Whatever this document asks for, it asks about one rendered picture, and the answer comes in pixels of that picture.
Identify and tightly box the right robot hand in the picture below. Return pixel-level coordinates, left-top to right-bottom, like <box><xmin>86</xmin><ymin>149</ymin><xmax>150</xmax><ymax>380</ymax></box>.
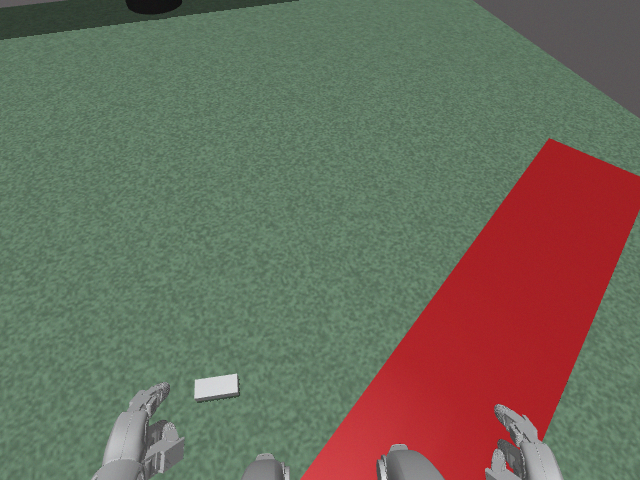
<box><xmin>485</xmin><ymin>404</ymin><xmax>564</xmax><ymax>480</ymax></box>

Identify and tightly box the left robot hand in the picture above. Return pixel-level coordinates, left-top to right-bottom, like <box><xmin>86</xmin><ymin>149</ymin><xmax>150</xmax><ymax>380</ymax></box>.
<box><xmin>102</xmin><ymin>382</ymin><xmax>185</xmax><ymax>480</ymax></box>

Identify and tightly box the left robot arm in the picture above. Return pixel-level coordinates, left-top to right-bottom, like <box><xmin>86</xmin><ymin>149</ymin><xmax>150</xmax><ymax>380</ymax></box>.
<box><xmin>91</xmin><ymin>459</ymin><xmax>145</xmax><ymax>480</ymax></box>

